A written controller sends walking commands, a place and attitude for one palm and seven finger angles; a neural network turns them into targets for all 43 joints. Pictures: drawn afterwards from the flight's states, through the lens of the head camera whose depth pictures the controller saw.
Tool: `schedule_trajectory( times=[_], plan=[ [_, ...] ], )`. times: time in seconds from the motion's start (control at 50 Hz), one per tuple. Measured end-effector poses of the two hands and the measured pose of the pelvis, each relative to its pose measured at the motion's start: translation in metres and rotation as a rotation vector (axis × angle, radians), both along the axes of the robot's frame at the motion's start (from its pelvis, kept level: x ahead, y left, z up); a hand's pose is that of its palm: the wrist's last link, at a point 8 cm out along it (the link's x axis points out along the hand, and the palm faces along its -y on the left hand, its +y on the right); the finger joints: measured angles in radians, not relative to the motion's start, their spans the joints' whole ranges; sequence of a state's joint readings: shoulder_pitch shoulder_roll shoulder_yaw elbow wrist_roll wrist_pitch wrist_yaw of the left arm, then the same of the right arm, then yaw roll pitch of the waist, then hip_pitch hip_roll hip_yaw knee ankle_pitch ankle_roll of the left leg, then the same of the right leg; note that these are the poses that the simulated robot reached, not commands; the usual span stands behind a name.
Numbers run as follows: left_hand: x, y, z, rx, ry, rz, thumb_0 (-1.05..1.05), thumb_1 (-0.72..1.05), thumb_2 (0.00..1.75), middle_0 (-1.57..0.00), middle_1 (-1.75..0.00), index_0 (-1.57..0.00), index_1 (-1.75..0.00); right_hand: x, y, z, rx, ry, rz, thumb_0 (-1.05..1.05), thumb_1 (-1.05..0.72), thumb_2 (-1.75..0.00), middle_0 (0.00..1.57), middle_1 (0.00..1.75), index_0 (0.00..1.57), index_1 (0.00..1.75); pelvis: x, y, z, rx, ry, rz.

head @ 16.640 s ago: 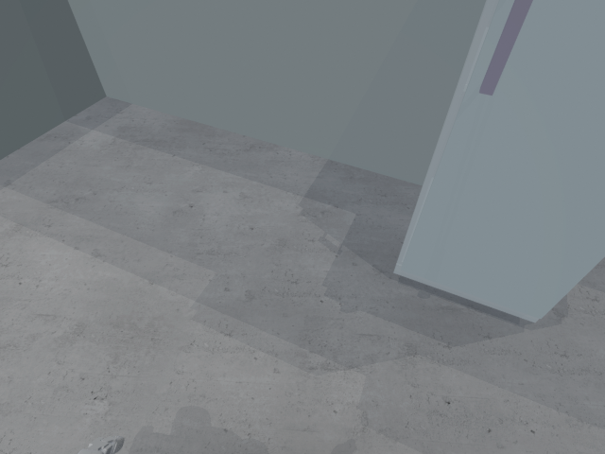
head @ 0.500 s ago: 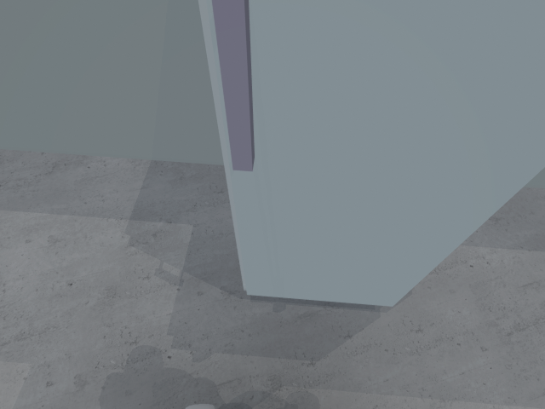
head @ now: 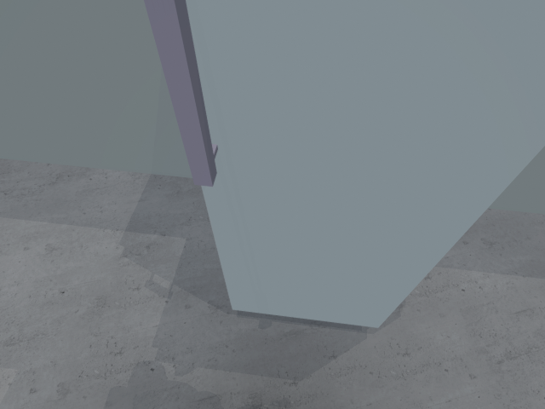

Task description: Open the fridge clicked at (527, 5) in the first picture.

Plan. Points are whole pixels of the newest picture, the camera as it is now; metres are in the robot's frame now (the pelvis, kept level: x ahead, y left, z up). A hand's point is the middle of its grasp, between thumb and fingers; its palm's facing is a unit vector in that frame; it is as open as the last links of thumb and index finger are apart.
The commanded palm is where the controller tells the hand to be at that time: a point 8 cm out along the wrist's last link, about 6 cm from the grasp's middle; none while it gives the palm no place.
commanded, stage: come to a stop and stand still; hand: left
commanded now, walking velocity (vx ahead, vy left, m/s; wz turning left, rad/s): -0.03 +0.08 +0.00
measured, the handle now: (195, 94) +0.43 +0.15 +0.22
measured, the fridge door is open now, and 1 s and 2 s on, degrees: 0 0 0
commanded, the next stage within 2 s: look again from close up in 1.82 s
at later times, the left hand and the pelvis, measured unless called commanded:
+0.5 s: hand out of the picture +0.00 +0.18 -0.17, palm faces +0.02 -0.98 -0.20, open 7.4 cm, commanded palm none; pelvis -0.02 +0.01 +0.00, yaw +1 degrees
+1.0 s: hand out of the picture +0.00 +0.18 -0.16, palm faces -0.01 -0.98 -0.22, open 7.4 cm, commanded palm none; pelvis -0.01 +0.00 +0.01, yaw -1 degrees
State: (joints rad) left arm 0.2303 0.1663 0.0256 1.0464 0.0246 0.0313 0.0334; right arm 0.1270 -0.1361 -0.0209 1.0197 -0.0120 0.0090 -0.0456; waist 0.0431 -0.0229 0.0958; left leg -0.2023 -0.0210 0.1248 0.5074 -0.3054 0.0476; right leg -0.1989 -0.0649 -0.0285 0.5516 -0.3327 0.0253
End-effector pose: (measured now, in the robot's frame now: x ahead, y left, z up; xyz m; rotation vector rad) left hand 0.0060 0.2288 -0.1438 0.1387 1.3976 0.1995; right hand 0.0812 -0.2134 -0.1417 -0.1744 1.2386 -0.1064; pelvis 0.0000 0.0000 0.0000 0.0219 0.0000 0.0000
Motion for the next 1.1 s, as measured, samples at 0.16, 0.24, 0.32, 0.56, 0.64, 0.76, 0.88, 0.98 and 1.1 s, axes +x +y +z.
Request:
schedule_trajectory(
  times=[0.16,0.24,0.32,0.56,0.64,0.76,0.88,0.98,1.1],
  plan=[
    [-0.012,-0.012,0.007,0.023,-0.018,0.010,0.01,0.92,0.89,-0.20,-0.30,-0.20,-0.30,-0.018,-0.031,-0.001,-0.002,0.040,-0.006,0.00,-0.93,-0.90,0.20,0.30,0.20,0.30,-0.006,-0.018,0.001,-0.006,0.003,0.025],
    [-0.014,-0.016,0.002,0.000,-0.032,0.024,0.00,0.91,0.89,-0.20,-0.30,-0.20,-0.30,-0.033,-0.038,0.003,-0.031,0.070,-0.007,0.00,-0.92,-0.90,0.20,0.30,0.20,0.30,-0.008,-0.017,0.001,-0.006,-0.007,0.026],
    [-0.013,-0.015,-0.003,-0.025,-0.038,0.020,0.00,0.91,0.89,-0.20,-0.30,-0.20,-0.30,-0.047,-0.037,0.008,-0.049,0.079,-0.016,0.00,-0.92,-0.90,0.20,0.30,0.20,0.30,-0.011,-0.012,0.002,-0.007,-0.014,0.018],
    [-0.011,0.013,0.007,0.020,-0.060,-0.059,0.01,0.91,0.89,-0.20,-0.30,-0.20,-0.30,-0.075,-0.004,-0.005,0.004,0.046,-0.028,0.01,-0.93,-0.90,0.20,0.30,0.20,0.30,-0.022,0.013,-0.002,-0.030,-0.015,0.008],
    [-0.009,0.026,0.016,0.056,-0.074,-0.068,0.01,0.91,0.89,-0.20,-0.30,-0.20,-0.30,-0.083,0.004,-0.011,0.028,0.052,-0.033,0.01,-0.95,-0.90,0.20,0.30,0.20,0.30,-0.022,0.018,-0.001,-0.019,-0.020,0.000],
    [-0.008,0.028,0.021,0.069,-0.066,-0.085,0.00,0.91,0.89,-0.20,-0.30,-0.20,-0.30,-0.093,0.007,-0.012,0.048,0.073,-0.039,0.01,-0.94,-0.90,0.20,0.30,0.20,0.30,-0.021,0.017,0.002,-0.006,-0.013,-0.012],
    [-0.010,0.014,0.019,0.041,-0.046,-0.086,0.00,0.91,0.89,-0.20,-0.30,-0.19,-0.30,-0.099,0.005,-0.009,0.052,0.105,-0.042,0.01,-0.93,-0.90,0.20,0.30,0.20,0.30,-0.018,0.011,0.004,-0.002,-0.007,-0.016],
    [-0.013,-0.002,0.013,0.007,-0.025,-0.080,0.00,0.91,0.89,-0.20,-0.30,-0.20,-0.30,-0.099,-0.001,-0.005,0.042,0.123,-0.045,0.01,-0.92,-0.90,0.20,0.30,0.20,0.30,-0.014,0.004,0.005,-0.003,-0.007,-0.015],
    [-0.018,-0.014,0.009,-0.017,0.006,-0.069,0.01,0.92,0.89,-0.20,-0.30,-0.20,-0.30,-0.094,-0.009,-0.001,0.026,0.137,-0.048,0.01,-0.92,-0.90,0.20,0.30,0.20,0.30,-0.010,-0.004,0.006,-0.006,-0.004,-0.012]
  ],
)
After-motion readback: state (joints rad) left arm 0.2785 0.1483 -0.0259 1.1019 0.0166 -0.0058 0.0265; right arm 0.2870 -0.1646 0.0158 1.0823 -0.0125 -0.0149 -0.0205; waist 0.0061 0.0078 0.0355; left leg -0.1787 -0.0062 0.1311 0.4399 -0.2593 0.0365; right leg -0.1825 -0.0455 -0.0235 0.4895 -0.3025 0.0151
